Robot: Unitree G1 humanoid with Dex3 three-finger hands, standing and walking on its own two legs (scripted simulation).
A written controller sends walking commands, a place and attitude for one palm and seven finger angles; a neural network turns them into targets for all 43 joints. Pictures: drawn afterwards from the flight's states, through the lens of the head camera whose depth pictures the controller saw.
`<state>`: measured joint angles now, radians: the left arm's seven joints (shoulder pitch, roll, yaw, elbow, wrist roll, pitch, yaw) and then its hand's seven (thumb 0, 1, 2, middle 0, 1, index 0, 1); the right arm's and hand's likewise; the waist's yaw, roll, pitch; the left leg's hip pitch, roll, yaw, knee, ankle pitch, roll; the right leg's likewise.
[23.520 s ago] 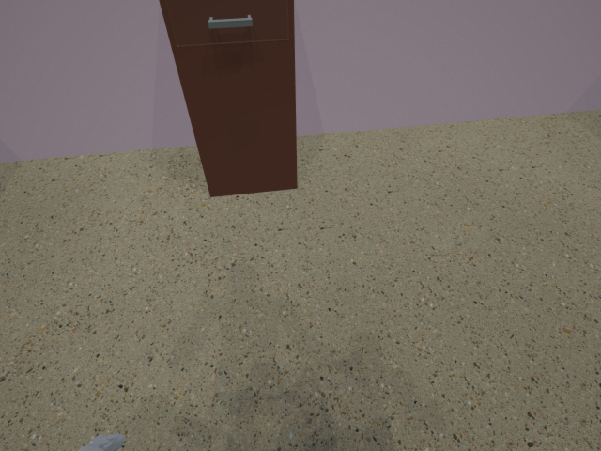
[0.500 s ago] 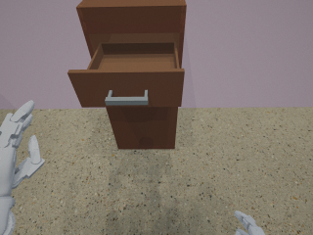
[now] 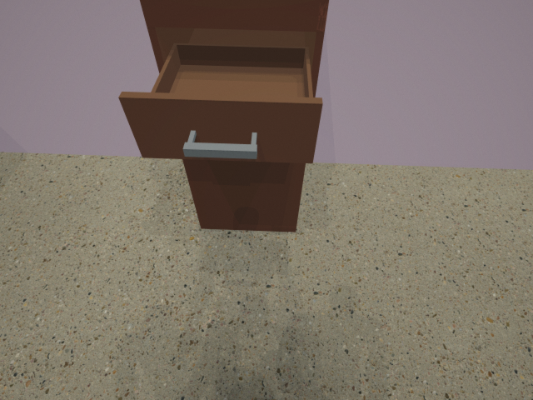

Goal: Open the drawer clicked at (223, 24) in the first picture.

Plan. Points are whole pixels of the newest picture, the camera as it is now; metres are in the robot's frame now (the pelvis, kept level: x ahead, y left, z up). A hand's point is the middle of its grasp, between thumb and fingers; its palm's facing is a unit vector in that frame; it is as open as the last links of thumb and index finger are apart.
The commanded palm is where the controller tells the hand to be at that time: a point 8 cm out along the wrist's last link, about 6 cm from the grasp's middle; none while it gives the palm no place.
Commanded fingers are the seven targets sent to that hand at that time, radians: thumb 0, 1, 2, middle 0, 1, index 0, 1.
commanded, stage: let the arm hang, fingers relaxed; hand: left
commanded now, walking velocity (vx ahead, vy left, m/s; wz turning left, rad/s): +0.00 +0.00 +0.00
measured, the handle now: (222, 143) +0.57 +0.13 +0.04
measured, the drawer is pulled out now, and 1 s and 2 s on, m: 0.29 0.29 0.29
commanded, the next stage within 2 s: look to check the result in 0.54 s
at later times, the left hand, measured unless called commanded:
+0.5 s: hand out of the picture +0.01 +0.17 -0.17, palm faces +0.03 -0.98 -0.19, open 7.3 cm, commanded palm none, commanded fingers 0.00 0.90 0.90 -0.20 -0.30 -0.20 -0.30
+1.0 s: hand out of the picture +0.01 +0.17 -0.17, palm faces +0.02 -0.98 -0.19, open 7.4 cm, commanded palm none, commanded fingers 0.00 0.90 0.90 -0.20 -0.30 -0.20 -0.30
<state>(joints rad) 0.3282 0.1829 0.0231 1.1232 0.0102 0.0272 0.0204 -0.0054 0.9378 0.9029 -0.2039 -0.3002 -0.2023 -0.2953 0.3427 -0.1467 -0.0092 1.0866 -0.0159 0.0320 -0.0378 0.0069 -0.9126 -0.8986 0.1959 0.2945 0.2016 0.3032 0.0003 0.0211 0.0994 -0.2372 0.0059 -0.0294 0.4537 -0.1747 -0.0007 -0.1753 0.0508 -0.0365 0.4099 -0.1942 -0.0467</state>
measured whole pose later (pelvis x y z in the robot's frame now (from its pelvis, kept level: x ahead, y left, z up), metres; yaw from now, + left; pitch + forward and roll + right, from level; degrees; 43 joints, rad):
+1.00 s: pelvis +0.01 +0.00 +0.00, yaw -1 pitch -2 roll +0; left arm 0.26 0.12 0.02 1.14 0.01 0.00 0.03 0.00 0.90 0.90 -0.20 -0.30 -0.20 -0.30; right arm 0.29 -0.12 -0.02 1.11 -0.02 0.01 -0.04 0.00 -0.91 -0.90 0.20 0.29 0.20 0.30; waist -0.01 0.02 0.08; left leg -0.20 0.00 0.00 0.42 -0.18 0.00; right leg -0.16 0.04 -0.01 0.41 -0.21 -0.04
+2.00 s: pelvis +0.02 -0.01 +0.00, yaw -1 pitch -3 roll +0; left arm 0.24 0.14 0.02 1.13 0.01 0.00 0.03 0.00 0.90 0.90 -0.20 -0.30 -0.20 -0.30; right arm 0.26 -0.13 -0.02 1.13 -0.02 0.01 -0.04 0.00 -0.91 -0.90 0.20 0.29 0.20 0.30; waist -0.01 0.02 0.08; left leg -0.17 0.01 -0.01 0.41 -0.19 -0.01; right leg -0.12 0.06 -0.01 0.39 -0.22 -0.05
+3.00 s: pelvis +0.03 +0.00 +0.00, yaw -1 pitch -2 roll +0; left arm 0.23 0.15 0.02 1.13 0.01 0.00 0.03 0.00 0.90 0.90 -0.20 -0.30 -0.20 -0.30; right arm 0.24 -0.14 -0.02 1.13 -0.01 0.01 -0.04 0.00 -0.91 -0.90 0.20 0.29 0.20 0.30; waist -0.01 0.02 0.08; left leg -0.17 0.01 0.00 0.40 -0.20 -0.01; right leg -0.13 0.05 -0.01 0.39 -0.23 -0.05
